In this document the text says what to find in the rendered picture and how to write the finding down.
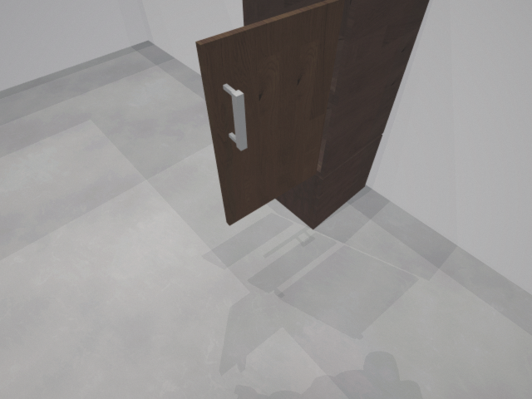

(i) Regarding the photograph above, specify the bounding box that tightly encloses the cupboard door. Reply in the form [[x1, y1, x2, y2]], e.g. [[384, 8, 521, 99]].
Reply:
[[195, 0, 345, 226]]

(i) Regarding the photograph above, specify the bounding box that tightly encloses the handle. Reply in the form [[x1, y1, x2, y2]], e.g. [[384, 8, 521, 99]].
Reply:
[[223, 84, 248, 151]]

